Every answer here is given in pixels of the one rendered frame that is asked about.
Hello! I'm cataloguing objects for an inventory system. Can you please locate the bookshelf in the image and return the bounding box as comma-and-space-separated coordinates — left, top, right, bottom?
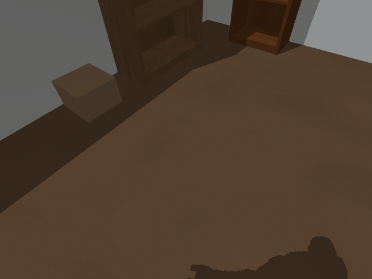
228, 0, 302, 55
98, 0, 203, 86

